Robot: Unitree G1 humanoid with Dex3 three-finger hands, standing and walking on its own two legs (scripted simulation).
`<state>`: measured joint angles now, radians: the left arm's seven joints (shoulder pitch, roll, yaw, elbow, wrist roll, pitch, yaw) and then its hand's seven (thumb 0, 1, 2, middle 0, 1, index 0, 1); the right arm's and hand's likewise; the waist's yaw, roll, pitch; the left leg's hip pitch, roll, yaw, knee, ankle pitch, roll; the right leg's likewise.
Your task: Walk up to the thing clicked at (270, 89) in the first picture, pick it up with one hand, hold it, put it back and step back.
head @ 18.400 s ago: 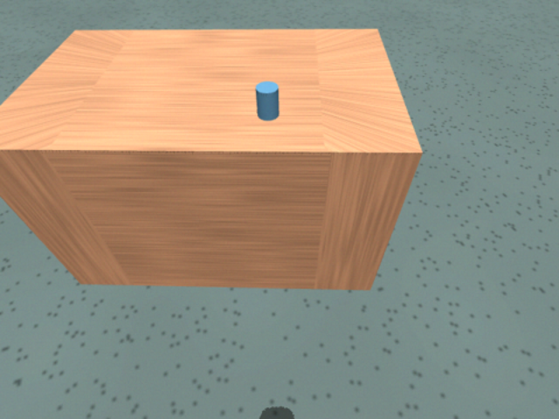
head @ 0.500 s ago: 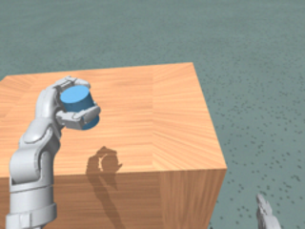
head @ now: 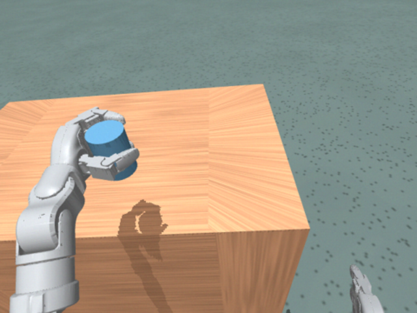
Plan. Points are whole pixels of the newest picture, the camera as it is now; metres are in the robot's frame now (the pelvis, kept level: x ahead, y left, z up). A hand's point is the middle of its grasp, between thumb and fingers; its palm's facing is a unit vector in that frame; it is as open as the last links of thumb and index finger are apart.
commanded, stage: crouch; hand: left
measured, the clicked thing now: (113, 151) +0.34 +0.17 +0.21
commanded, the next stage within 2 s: lower in 1.30 s
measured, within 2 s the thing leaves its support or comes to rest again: neither
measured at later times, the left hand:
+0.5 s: hand (135, 150) +0.42 +0.17 +0.14, palm faces +0.10 -0.99 +0.00, open 8.9 cm
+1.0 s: hand (140, 150) +0.48 +0.18 +0.09, palm faces +0.10 -0.99 +0.01, open 8.9 cm
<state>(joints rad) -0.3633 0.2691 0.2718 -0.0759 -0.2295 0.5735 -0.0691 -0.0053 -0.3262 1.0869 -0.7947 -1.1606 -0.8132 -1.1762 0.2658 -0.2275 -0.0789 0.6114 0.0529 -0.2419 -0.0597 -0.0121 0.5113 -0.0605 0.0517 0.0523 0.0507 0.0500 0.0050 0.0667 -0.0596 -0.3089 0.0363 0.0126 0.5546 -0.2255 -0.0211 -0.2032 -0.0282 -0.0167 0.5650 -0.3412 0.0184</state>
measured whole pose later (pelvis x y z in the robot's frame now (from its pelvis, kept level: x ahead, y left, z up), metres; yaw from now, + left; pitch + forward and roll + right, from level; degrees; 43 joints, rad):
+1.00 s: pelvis +0.00 +0.01 -0.02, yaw -3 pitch +11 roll -1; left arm -0.76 0.42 0.33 0.95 -0.14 -0.15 -0.08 -0.01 -0.33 1.10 -0.80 -1.15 -0.82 -1.17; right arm 0.24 -0.22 -0.04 0.49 0.01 -0.14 -0.03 -0.01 0.53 -0.05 0.05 0.05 0.05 0.05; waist -0.12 0.01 -0.07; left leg -0.64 0.07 0.03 0.74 -0.29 -0.01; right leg -0.53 0.00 0.02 0.72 -0.38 0.02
